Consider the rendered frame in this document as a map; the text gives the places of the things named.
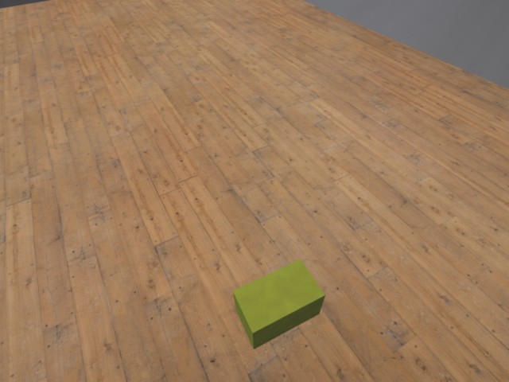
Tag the carton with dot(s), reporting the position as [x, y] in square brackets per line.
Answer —
[278, 302]

